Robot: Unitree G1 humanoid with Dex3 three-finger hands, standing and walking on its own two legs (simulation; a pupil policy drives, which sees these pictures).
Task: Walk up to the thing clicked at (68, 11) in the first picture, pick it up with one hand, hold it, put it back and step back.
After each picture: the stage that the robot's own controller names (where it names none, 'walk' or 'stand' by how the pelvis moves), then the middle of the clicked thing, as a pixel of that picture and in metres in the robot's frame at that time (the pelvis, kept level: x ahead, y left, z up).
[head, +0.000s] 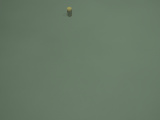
stand; (69, 11) +1.98 +0.20 -0.72
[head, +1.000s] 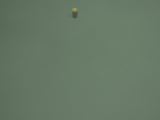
walk; (74, 13) +1.83 +0.22 -0.71
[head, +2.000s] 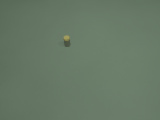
walk; (67, 41) +1.25 +0.25 -0.71
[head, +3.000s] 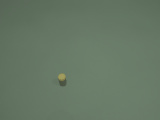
walk; (62, 80) +0.80 +0.25 -0.71
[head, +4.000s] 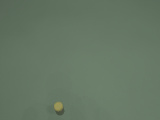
walk; (59, 108) +0.50 +0.22 -0.69
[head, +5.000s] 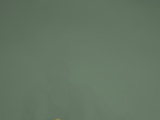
stand; out of the picture +0.39 +0.19 -0.70
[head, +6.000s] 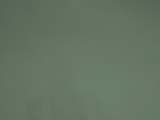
stand; out of the picture +0.35 +0.19 -0.72
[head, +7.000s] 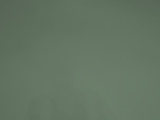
stand; out of the picture +0.35 +0.21 -0.73
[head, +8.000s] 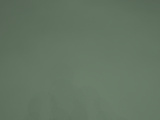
stand; out of the picture +0.34 +0.21 -0.73
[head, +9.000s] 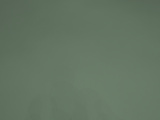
stand; out of the picture +0.34 +0.21 -0.73
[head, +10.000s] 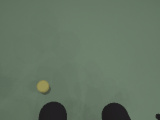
go down; (44, 87) +0.38 +0.21 -0.50
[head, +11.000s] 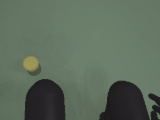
go down; (32, 66) +0.42 +0.24 -0.32
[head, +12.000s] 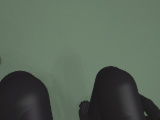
close in; out of the picture +0.40 +0.28 -0.24
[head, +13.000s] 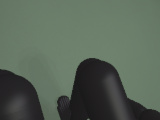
close; out of the picture +0.39 +0.29 -0.22
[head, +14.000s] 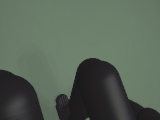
lift; out of the picture +0.38 +0.29 -0.22
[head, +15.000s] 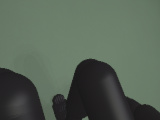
lift; out of the picture +0.37 +0.29 -0.23
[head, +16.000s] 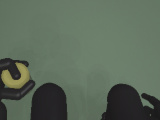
lift; (19, 80) +0.31 +0.23 -0.06
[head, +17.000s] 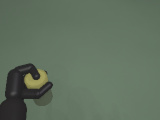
hold; (39, 88) +0.33 +0.16 +0.02
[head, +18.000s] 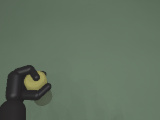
hold; (39, 89) +0.33 +0.17 +0.00
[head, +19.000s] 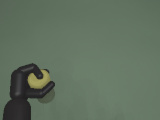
crouch; (42, 87) +0.33 +0.16 -0.01
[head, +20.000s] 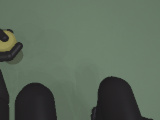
crouch; (8, 48) +0.44 +0.23 -0.10
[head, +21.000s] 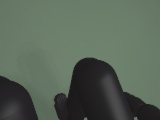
lower; out of the picture +0.40 +0.31 -0.22
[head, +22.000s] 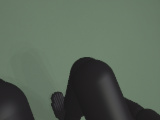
lower; out of the picture +0.41 +0.31 -0.22
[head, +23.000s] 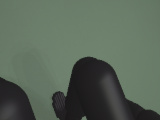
lower; out of the picture +0.41 +0.31 -0.22
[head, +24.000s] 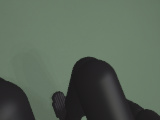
lower; out of the picture +0.41 +0.31 -0.22
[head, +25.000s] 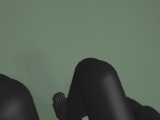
open; out of the picture +0.40 +0.29 -0.23
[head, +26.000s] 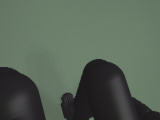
stand; out of the picture +0.40 +0.28 -0.23
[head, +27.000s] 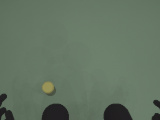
walk; (49, 89) +0.41 +0.21 -0.51
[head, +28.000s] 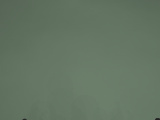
stand; out of the picture +0.37 +0.18 -0.67
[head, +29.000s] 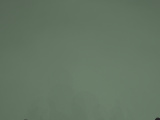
stand; out of the picture +0.37 +0.19 -0.67
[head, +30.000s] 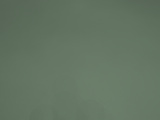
stand; out of the picture +0.39 +0.17 -0.72
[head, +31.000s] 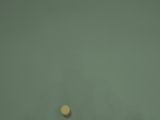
walk; (66, 111) +0.43 +0.20 -0.69
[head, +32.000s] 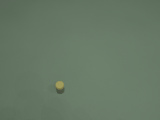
walk; (60, 87) +0.62 +0.15 -0.70
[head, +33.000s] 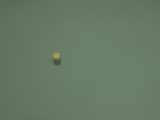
stand; (56, 59) +0.94 +0.23 -0.71
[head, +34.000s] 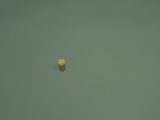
stand; (61, 65) +0.96 +0.23 -0.71
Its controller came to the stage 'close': yes
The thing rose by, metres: 0.71
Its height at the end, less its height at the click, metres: +0.00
